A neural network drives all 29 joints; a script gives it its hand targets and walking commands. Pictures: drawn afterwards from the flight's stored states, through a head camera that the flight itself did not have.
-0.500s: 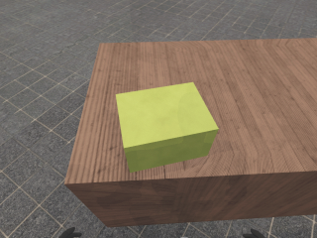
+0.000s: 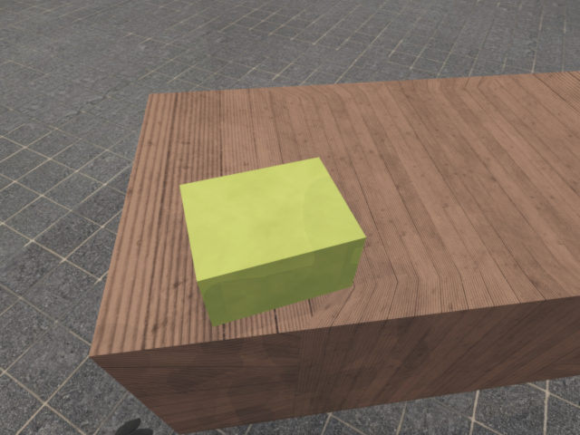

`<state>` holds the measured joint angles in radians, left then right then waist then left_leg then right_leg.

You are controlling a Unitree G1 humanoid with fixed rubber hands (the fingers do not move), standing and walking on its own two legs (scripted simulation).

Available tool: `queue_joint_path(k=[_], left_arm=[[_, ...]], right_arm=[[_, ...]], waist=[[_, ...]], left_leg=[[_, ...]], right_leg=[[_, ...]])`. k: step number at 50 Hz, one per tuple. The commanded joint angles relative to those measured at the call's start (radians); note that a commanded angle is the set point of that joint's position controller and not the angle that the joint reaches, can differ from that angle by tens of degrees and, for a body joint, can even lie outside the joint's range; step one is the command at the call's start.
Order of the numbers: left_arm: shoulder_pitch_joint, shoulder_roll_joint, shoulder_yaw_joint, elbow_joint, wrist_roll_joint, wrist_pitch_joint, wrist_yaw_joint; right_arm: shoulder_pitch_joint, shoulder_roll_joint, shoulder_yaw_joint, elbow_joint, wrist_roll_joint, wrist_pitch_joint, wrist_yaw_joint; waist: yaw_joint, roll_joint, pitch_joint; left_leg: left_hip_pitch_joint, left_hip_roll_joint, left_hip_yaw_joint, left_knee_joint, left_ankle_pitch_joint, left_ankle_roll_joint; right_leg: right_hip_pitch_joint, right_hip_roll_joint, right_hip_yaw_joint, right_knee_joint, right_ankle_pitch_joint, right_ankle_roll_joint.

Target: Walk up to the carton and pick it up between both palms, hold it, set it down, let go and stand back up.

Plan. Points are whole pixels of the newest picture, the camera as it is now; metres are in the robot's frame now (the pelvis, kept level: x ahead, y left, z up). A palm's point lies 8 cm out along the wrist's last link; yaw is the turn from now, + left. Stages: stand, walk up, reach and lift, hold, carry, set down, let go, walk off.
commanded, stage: walk up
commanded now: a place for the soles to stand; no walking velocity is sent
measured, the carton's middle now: (268, 237) +0.45 +0.05 -0.02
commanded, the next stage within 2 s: none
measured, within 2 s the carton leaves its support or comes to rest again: neither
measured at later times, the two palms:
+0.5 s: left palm out of the picture +0.06 +0.24 -0.12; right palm out of the picture +0.03 -0.30 -0.11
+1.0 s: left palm out of the picture +0.01 +0.21 -0.10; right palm out of the picture +0.01 -0.30 -0.10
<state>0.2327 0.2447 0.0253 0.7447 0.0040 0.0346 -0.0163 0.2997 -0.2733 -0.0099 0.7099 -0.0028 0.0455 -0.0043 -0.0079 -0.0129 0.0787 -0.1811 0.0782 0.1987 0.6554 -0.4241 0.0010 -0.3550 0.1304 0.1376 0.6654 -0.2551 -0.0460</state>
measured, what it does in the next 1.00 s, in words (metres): steps on the spot: right foot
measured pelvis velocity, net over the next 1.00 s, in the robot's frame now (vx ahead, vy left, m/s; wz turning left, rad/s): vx -0.08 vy -0.05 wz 0.10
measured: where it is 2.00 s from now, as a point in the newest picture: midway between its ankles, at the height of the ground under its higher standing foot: outside the picture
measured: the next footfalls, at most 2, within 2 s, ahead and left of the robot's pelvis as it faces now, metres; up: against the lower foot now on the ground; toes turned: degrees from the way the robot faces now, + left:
right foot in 0.78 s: +0.01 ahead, -0.10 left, +0.00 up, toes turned +8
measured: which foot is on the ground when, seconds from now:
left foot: down 0.00-1.00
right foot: down 0.00-0.62, up 0.64-0.76, down 0.78-1.00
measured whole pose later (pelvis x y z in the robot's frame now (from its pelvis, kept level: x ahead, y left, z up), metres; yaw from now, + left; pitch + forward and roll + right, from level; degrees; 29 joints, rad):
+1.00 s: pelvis -0.08 -0.05 +0.01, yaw +5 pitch -3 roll +0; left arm 0.16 0.24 0.03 0.81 0.00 0.04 -0.01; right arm 0.33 -0.25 -0.05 0.71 -0.01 0.01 0.00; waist -0.01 0.01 0.07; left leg -0.28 -0.03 -0.13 0.61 -0.28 -0.03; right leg -0.29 0.01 -0.01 0.59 -0.25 -0.01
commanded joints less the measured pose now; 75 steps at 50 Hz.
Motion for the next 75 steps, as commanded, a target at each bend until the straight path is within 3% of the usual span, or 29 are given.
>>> queue_joint_path(k=[1, 2, 5, 7, 10, 12, 13, 15, 16, 17, 18, 20, 21, 23, 24, 28, 29, 30, 31, 32, 36, 38, 39, 40, 41, 43, 47, 62, 75], left_arm=[[-0.006, 0.224, 0.075, -0.089, 0.005, -0.016, 0.018], [-0.023, 0.228, 0.075, -0.089, 0.007, -0.01, 0.019], [-0.034, 0.192, 0.062, -0.097, 0.012, -0.001, 0.015], [-0.024, 0.161, 0.055, -0.104, 0.015, 0.005, 0.008], [-0.015, 0.157, 0.06, -0.108, 0.03, 0.014, -0.001], [0.007, 0.148, 0.065, -0.106, 0.036, 0.013, -0.007], [0.006, 0.152, 0.071, -0.11, 0.037, 0.011, -0.01], [0.033, 0.165, 0.08, -0.109, 0.029, 0.002, -0.016], [0.022, 0.197, 0.086, -0.108, 0.023, -0.005, -0.018], [-0.018, 0.251, 0.097, -0.114, 0.019, -0.008, -0.015], [-0.007, 0.265, 0.101, -0.105, -0.005, -0.004, -0.008], [0.005, 0.22, 0.095, -0.102, 0.007, 0.001, 0.016], [-0.003, 0.213, 0.093, -0.107, 0.017, 0.005, 0.027], [-0.059, 0.219, 0.093, -0.113, 0.034, 0.011, 0.043], [-0.072, 0.165, 0.081, -0.133, 0.058, 0.017, 0.045], [-0.079, 0.15, 0.063, -0.094, 0.026, 0.032, 0.03], [-0.064, 0.149, 0.061, -0.094, 0.018, 0.032, 0.022], [-0.059, 0.133, 0.066, -0.104, 0.01, 0.033, 0.014], [-0.068, 0.126, 0.078, -0.094, 0.028, 0.04, 0.018], [-0.052, 0.136, 0.076, -0.082, 0.042, 0.039, 0.009], [-0.086, 0.111, 0.063, -0.074, 0.024, 0.014, 0.002], [-0.086, 0.095, 0.05, -0.076, 0.007, -0.011, 0.007], [-0.09, 0.113, 0.052, -0.077, 0.009, -0.025, 0.012], [-0.081, 0.155, 0.058, -0.074, 0.021, -0.031, 0.016], [-0.114, 0.209, 0.071, -0.068, 0.0, -0.032, 0.017], [-0.129, 0.162, 0.056, -0.052, -0.013, -0.029, 0.012], [-0.136, 0.178, 0.051, -0.049, -0.007, -0.022, 0.018], [-0.094, 0.171, 0.042, -0.049, -0.001, -0.033, 0.01], [-0.062, 0.193, 0.032, -0.049, 0.001, -0.033, 0.016]], right_arm=[[0.036, -0.141, -0.055, -0.1, 0.012, -0.029, -0.017], [0.069, -0.133, -0.054, -0.089, 0.014, -0.037, -0.021], [0.114, -0.161, -0.066, -0.074, 0.004, -0.058, -0.032], [0.086, -0.197, -0.075, -0.076, -0.004, -0.058, -0.036], [0.018, -0.234, -0.088, -0.097, -0.021, -0.046, -0.036], [-0.015, -0.239, -0.089, -0.111, -0.024, -0.043, -0.034], [-0.026, -0.233, -0.087, -0.114, -0.028, -0.043, -0.033], [-0.079, -0.23, -0.081, -0.123, -0.024, -0.038, -0.028], [-0.072, -0.217, -0.07, -0.125, -0.017, -0.032, -0.024], [-0.016, -0.179, -0.06, -0.126, 0.002, -0.027, -0.019], [0.025, -0.152, -0.06, -0.119, 0.014, -0.014, -0.024], [0.034, -0.156, -0.067, -0.09, 0.0, 0.002, -0.035], [0.052, -0.158, -0.068, -0.076, 0.003, 0.0, -0.038], [0.14, -0.144, -0.067, -0.037, 0.01, -0.016, -0.04], [0.177, -0.162, -0.075, -0.014, 0.03, -0.025, -0.04], [0.196, -0.12, -0.084, -0.012, 0.017, -0.053, -0.036], [0.187, -0.141, -0.091, -0.023, 0.005, -0.06, -0.042], [0.14, -0.219, -0.11, -0.036, -0.006, -0.066, -0.044], [0.03, -0.255, -0.121, -0.041, -0.003, -0.066, -0.038], [-0.07, -0.219, -0.103, -0.072, -0.011, -0.076, -0.037], [-0.008, -0.19, -0.099, -0.094, -0.021, -0.089, -0.036], [0.006, -0.194, -0.093, -0.086, -0.01, -0.074, -0.019], [0.045, -0.178, -0.088, -0.086, 0.001, -0.07, -0.01], [0.111, -0.142, -0.077, -0.094, 0.013, -0.074, -0.004], [0.167, -0.111, -0.071, -0.086, 0.023, -0.064, -0.004], [0.11, -0.131, -0.084, -0.076, -0.004, -0.049, -0.008], [0.116, -0.114, -0.081, -0.085, -0.005, -0.062, 0.002], [0.086, -0.147, -0.091, -0.109, -0.006, -0.084, 0.002], [0.091, -0.144, -0.086, -0.136, -0.007, -0.074, -0.003]], waist=[[0.007, -0.082, -0.045], [-0.005, -0.093, -0.064], [-0.015, -0.106, -0.138], [-0.002, 0.002, -0.149], [0.007, 0.102, -0.052], [0.017, 0.175, -0.034], [0.021, 0.16, -0.03], [0.049, 0.15, -0.008], [0.05, 0.074, 0.006], [0.018, -0.07, -0.012], [0.022, -0.14, -0.057], [0.031, -0.134, -0.024], [0.026, -0.122, -0.015], [-0.005, -0.138, -0.085], [0.002, -0.064, -0.124], [-0.028, -0.078, -0.139], [-0.024, -0.054, -0.116], [-0.012, 0.049, -0.06], [0.018, 0.165, 0.029], [0.062, 0.162, 0.047], [0.02, 0.152, -0.006], [0.033, 0.168, -0.055], [0.021, 0.158, -0.1], [0.005, 0.081, -0.163], [-0.041, 0.038, -0.188], [-0.017, 0.027, -0.106], [-0.018, -0.055, -0.034], [0.02, 0.032, -0.038], [0.017, 0.046, -0.102]], left_leg=[[0.008, -0.044, -0.121, -0.035, 0.014, 0.024], [0.024, -0.047, -0.133, -0.039, 0.041, 0.027], [0.074, 0.019, -0.186, -0.105, 0.18, 0.056], [0.065, 0.121, -0.225, -0.16, 0.296, 0.101], [-0.016, 0.308, -0.306, -0.226, 0.449, 0.227], [-0.061, 0.359, -0.329, -0.228, 0.475, 0.259], [-0.084, 0.364, -0.328, -0.213, 0.472, 0.259], [-0.194, 0.304, -0.254, -0.158, 0.356, 0.195], [-0.208, 0.206, -0.183, -0.084, 0.245, 0.124], [-0.197, 0.072, -0.125, 0.052, 0.097, 0.053], [-0.093, -0.055, -0.117, 0.187, -0.118, 0.009], [-0.139, -0.06, -0.216, 0.328, -0.251, 0.003], [-0.181, -0.058, -0.236, 0.338, -0.24, 0.005], [-0.186, -0.039, -0.26, 0.321, -0.194, 0.015], [-0.172, -0.033, -0.284, 0.259, -0.142, 0.015], [0.054, -0.056, -0.247, -0.17, 0.082, 0.028], [0.061, -0.014, -0.338, -0.239, 0.091, 0.062], [-0.067, 0.132, -0.601, -0.321, -0.154, 0.161], [-0.316, 0.259, -0.721, -0.403, -0.237, 0.251], [-0.349, 0.259, -0.699, -0.386, -0.085, 0.245], [-0.143, 0.168, -0.581, -0.246, 0.425, 0.186], [-0.122, 0.076, -0.492, -0.164, 0.456, 0.098], [-0.154, 0.035, -0.462, -0.119, 0.435, 0.053], [-0.194, 0.0, -0.432, -0.08, 0.379, 0.023], [-0.124, -0.069, -0.35, -0.089, 0.164, 0.005], [-0.049, -0.078, -0.357, -0.082, 0.101, 0.012], [-0.099, -0.065, -0.378, -0.136, 0.095, 0.025], [-0.27, -0.05, -0.488, -0.233, 0.016, 0.035], [-0.215, -0.062, -0.494, -0.137, 0.238, 0.031]], right_leg=[[-0.022, -0.205, 0.359, -0.297, 0.216, -0.082], [-0.02, -0.211, 0.348, -0.267, 0.315, -0.103], [0.03, -0.163, 0.242, -0.175, 0.416, -0.067], [0.047, -0.102, 0.133, -0.043, 0.385, -0.027], [-0.014, -0.066, -0.002, 0.135, 0.122, 0.023], [0.0, -0.082, -0.014, 0.168, -0.078, 0.031], [0.017, -0.096, -0.002, 0.166, -0.119, 0.038], [0.114, -0.119, 0.019, 0.058, -0.018, 0.035], [0.13, -0.149, 0.086, -0.07, 0.128, 0.013], [0.103, -0.23, 0.273, -0.206, 0.187, -0.041], [0.008, -0.288, 0.437, -0.334, 0.114, -0.11], [0.002, -0.31, 0.507, -0.403, -0.039, -0.106], [0.048, -0.305, 0.492, -0.398, -0.023, -0.09], [0.109, -0.318, 0.413, -0.367, -0.024, -0.123], [0.153, -0.332, 0.393, -0.36, -0.052, -0.137], [0.067, -0.262, 0.218, -0.308, -0.144, -0.052], [0.003, -0.225, 0.171, -0.262, -0.183, -0.003], [-0.06, -0.122, 0.061, -0.119, -0.218, 0.067], [0.064, -0.075, -0.057, 0.119, -0.14, 0.071], [0.096, -0.117, -0.034, 0.177, -0.094, 0.047], [0.007, -0.14, -0.061, 0.1, -0.193, 0.05], [0.129, -0.16, -0.075, -0.199, -0.022, 0.043], [0.232, -0.186, -0.01, -0.242, 0.141, 0.027], [0.312, -0.259, 0.096, -0.22, 0.245, -0.012], [0.191, -0.33, 0.165, -0.23, 0.067, -0.069], [0.038, -0.31, 0.137, -0.296, -0.171, -0.066], [0.001, -0.27, 0.064, -0.332, -0.277, -0.02], [0.135, -0.245, -0.04, -0.226, -0.189, -0.011], [0.164, -0.27, -0.083, -0.191, -0.039, -0.023]])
